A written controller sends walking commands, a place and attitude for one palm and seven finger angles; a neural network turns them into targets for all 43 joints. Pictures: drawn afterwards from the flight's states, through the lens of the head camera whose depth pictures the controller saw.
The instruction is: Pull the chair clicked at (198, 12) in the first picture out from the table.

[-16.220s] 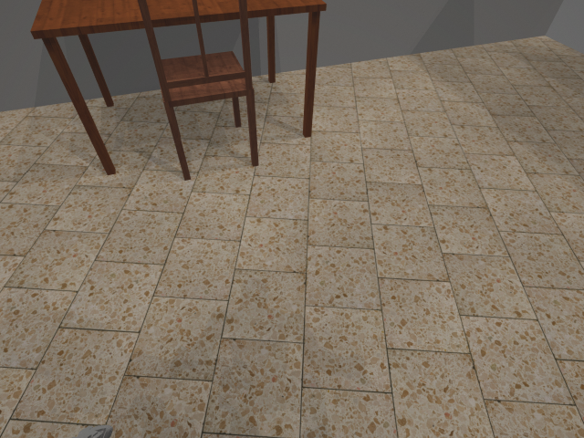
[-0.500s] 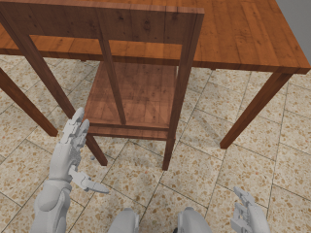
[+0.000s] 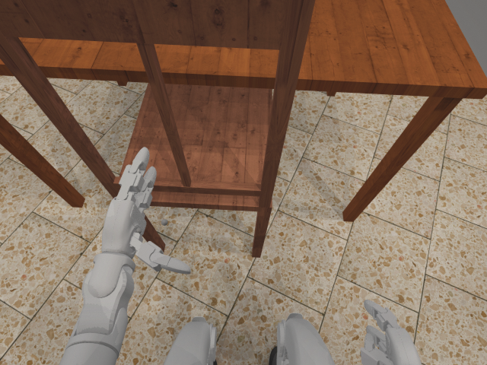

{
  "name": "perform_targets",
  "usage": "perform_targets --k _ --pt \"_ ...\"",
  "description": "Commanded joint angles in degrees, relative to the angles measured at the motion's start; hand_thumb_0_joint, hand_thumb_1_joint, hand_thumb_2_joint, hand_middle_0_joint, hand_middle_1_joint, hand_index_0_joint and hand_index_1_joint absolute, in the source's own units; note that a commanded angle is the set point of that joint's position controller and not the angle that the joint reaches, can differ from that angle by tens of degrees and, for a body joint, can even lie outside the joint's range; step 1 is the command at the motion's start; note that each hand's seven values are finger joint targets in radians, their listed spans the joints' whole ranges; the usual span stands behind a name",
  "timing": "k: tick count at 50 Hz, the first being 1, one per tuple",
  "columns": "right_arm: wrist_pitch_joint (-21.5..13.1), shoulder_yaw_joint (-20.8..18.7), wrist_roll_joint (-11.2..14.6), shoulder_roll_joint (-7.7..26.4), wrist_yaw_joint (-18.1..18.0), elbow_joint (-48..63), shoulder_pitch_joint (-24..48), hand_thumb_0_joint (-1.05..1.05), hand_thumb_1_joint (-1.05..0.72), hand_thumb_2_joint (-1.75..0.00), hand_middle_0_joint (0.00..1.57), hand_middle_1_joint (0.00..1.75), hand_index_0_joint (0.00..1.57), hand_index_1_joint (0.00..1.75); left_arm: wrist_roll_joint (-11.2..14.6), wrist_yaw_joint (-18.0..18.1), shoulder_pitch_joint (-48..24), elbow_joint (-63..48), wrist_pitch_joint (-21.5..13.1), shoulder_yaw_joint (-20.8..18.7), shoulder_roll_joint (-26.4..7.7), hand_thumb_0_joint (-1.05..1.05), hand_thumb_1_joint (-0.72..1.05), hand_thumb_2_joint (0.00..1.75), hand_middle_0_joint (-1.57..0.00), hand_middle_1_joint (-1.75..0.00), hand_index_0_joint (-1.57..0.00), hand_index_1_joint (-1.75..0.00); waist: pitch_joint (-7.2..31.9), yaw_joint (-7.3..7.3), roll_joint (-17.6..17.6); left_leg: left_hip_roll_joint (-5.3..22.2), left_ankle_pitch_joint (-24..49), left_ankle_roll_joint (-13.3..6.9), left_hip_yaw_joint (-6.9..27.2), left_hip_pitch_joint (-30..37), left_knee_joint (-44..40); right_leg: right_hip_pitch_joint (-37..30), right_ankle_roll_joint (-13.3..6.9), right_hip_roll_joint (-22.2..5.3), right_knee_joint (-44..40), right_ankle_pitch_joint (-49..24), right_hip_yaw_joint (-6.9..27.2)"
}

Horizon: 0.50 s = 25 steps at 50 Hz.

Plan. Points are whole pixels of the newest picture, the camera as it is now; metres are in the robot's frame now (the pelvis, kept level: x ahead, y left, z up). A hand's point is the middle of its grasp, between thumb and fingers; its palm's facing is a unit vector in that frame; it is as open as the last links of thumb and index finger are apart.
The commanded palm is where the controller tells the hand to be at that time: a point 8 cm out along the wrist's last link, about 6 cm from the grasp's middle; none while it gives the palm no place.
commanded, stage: aim the fingers beside a spindle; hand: left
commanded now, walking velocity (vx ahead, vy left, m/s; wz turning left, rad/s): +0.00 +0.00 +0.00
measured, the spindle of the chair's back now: (172, 133) +0.49 +0.14 +0.05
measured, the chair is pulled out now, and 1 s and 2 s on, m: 0.00 0.00 0.00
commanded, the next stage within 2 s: push the fingers through the gap in 0.74 s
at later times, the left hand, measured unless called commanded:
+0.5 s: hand (171, 220) +0.34 +0.13 +0.02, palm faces -0.06 -1.00 -0.03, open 16.9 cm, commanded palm +0.32 +0.18 +0.02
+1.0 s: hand (172, 220) +0.34 +0.12 +0.02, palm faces -0.07 -1.00 -0.04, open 16.9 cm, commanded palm +0.33 +0.18 +0.02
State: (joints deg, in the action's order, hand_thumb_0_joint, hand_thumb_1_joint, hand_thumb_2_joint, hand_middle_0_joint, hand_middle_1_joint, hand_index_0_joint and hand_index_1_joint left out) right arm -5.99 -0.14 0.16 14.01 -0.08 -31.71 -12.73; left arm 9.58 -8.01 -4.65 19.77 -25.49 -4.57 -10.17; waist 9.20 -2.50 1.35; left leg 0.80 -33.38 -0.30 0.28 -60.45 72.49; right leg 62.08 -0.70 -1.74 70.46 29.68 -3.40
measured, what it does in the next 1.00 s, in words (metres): stands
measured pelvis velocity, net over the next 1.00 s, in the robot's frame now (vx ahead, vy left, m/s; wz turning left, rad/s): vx -0.01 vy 0.00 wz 0.00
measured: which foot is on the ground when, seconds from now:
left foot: down 0.00-1.00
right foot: down 0.00-1.00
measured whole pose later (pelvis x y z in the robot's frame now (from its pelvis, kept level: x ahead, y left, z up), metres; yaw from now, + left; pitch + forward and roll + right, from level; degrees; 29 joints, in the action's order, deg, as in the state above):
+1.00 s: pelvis -0.01 +0.00 -0.01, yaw +0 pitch +22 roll -1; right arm -3.7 0.1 -0.2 13.9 0.1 -31.7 -11.3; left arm 7.5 -4.8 -8.9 23.0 -27.0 -2.5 -9.6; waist 9.6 -2.3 1.3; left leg 0.6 -33.7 -0.3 0.6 -63.4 75.1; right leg 64.8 -0.8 -1.9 72.9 30.0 -3.6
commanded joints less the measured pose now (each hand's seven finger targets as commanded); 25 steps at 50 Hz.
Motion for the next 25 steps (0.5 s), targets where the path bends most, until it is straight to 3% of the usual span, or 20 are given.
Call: perform_targets --k 1,2,4,7,10,15,16,18,20,21,23,25 --pt "-1.57 -3.09 0.14 7.89 -0.17 7.01 -0.74 0.0 -0.9 -0.9 0.2 0.3 0.2 0.3 -0.62 1.28 -11.16 -9.92 -4.49 -2.33 -5.39 0.0 -0.5 0.3 -0.06 -0.08 -0.06 -0.08 20.08 -0.73 -1.27 -1.09 16.76 -0.67 0.9 8.31 -9.29 -15.44 -0.75 0.89 -8.44 -14.04 1.7" --pt "-1.51 -3.09 0.08 7.76 -0.09 7.0 -0.68 0.0 -0.9 -0.9 0.2 0.3 0.2 0.3 -0.66 1.44 -12.39 -10.04 -4.66 -0.93 -4.01 0.0 -0.5 0.3 -0.06 -0.08 -0.06 -0.08 20.29 -1.17 -1.43 -1.18 16.67 -0.83 0.74 8.37 -8.9 -15.38 -0.67 0.86 -8.59 -14.2 1.9" --pt "-1.33 -3.19 0.02 8.05 -0.12 6.83 -0.72 0.0 -0.9 -0.9 0.2 0.3 0.2 0.3 -0.93 1.99 -13.33 -10.22 -5.13 -2.02 -5.45 0.0 -0.5 0.3 -0.06 -0.08 -0.06 -0.08 21.45 -0.89 -0.69 -1.09 17.34 -0.84 0.98 8.62 -8.54 -14.75 -0.88 0.96 -7.93 -14.29 1.73" --pt "-1.0 -3.24 -0.08 7.73 0.15 6.7 -0.92 0.0 -0.9 -0.9 0.2 0.3 0.2 0.3 -1.48 2.45 -14.58 -10.04 -5.5 0.64 -2.8 0.0 -0.5 0.3 -0.06 -0.08 -0.06 -0.08 22.01 -1.31 -0.22 -0.99 18.38 -0.62 1.23 9.87 -8.37 -13.61 -0.92 0.87 -7.37 -14.93 1.37" --pt "-0.38 -3.27 -0.22 7.88 0.24 6.7 -1.1 0.0 -0.9 -0.9 0.2 0.3 0.2 0.3 -1.76 3.21 -14.56 -9.66 -5.26 -1.09 -4.61 0.0 -0.5 0.3 -0.06 -0.08 -0.06 -0.08 23.23 -0.86 -0.4 -1.08 18.65 -0.72 1.08 9.58 -8.24 -14.55 -0.91 0.89 -7.26 -15.45 1.6" --pt "0.66 -3.1 -0.01 7.71 0.4 7.39 -0.84 0.0 -0.9 -0.9 0.2 0.3 0.2 0.3 -2.0 3.7 -12.5 -8.46 -4.86 -2.75 -5.63 0.0 -0.5 0.3 -0.06 -0.08 -0.06 -0.08 22.44 -0.15 -1.94 -1.21 17.42 -0.75 0.88 8.05 -8.7 -15.81 -0.89 1.05 -7.53 -14.9 1.87" --pt "0.73 -3.06 -0.04 7.62 0.45 7.48 -0.62 0.0 -0.9 -0.9 0.2 0.3 0.2 0.3 -1.84 3.6 -13.08 -8.69 -4.91 -1.42 -4.26 0.0 -0.5 0.3 -0.06 -0.08 -0.06 -0.08 21.84 -0.7 -2.03 -1.23 16.91 -0.8 0.77 8.0 -8.69 -15.49 -0.77 1.01 -7.79 -14.62 1.89" --pt "0.67 -3.09 0.03 7.49 0.42 7.66 -0.53 0.0 -0.9 -0.9 0.2 0.3 0.2 0.3 -1.45 3.43 -13.5 -10.12 -5.2 -0.99 -4.04 0.0 -0.5 0.3 -0.06 -0.08 -0.06 -0.08 22.67 -0.58 -1.63 -1.3 16.3 -0.87 0.58 8.23 -8.62 -16.11 -0.74 1.0 -8.17 -14.16 2.2" --pt "0.63 -3.0 0.03 7.68 0.2 7.38 -0.68 0.0 -0.9 -0.9 0.2 0.3 0.2 0.3 -1.43 3.15 -14.86 -9.76 -5.37 -0.51 -3.96 0.0 -0.5 0.3 -0.06 -0.08 -0.06 -0.08 21.82 -1.41 -2.21 -1.22 15.87 -1.01 0.88 8.04 -8.44 -15.17 -0.7 1.12 -8.21 -13.65 2.11" --pt "0.58 -3.13 0.1 7.67 0.22 7.29 -0.79 0.0 -0.9 -0.9 0.2 0.3 0.2 0.3 -1.46 3.06 -13.96 -9.7 -5.57 -1.07 -4.45 0.0 -0.5 0.3 -0.06 -0.08 -0.06 -0.08 21.61 -0.83 -1.45 -1.2 15.96 -0.81 0.95 8.31 -8.7 -15.07 -0.84 1.04 -8.15 -13.46 2.01" --pt "0.44 -3.1 0.08 7.56 0.29 7.37 -0.74 0.0 -0.9 -0.9 0.2 0.3 0.2 0.3 -1.43 2.82 -13.41 -10.13 -5.49 0.84 -2.75 0.0 -0.5 0.3 -0.06 -0.08 -0.06 -0.08 21.79 -1.22 -1.24 -1.17 16.69 -0.86 0.97 9.18 -8.61 -14.73 -0.84 1.04 -8.17 -14.13 1.85" --pt "0.46 -3.16 0.08 7.71 0.22 7.26 -0.75 0.0 -0.9 -0.9 0.2 0.3 0.2 0.3 -1.4 2.61 -13.4 -9.79 -5.3 0.66 -3.11 0.0 -0.5 0.3 -0.06 -0.08 -0.06 -0.08 21.35 -1.27 -0.94 -1.16 16.7 -0.87 1.0 9.01 -8.45 -14.23 -0.88 1.09 -8.21 -13.96 1.87"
